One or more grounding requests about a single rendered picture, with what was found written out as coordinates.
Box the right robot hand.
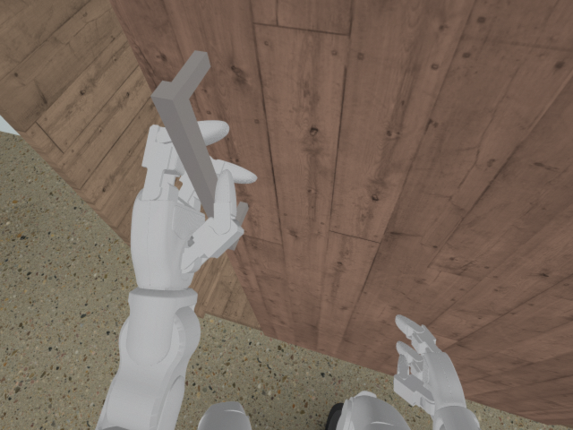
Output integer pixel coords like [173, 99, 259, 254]
[394, 314, 466, 421]

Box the left robot hand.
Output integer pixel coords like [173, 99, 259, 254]
[131, 120, 258, 290]

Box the wardrobe door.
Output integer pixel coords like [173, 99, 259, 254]
[109, 0, 573, 426]

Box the right robot foot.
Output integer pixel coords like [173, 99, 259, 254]
[325, 403, 344, 430]

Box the robot left thigh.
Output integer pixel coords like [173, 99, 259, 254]
[198, 401, 252, 430]

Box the left robot forearm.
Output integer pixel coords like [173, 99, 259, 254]
[95, 287, 201, 430]

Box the handle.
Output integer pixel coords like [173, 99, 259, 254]
[151, 50, 249, 250]

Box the right robot forearm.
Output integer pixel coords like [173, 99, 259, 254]
[432, 406, 482, 430]

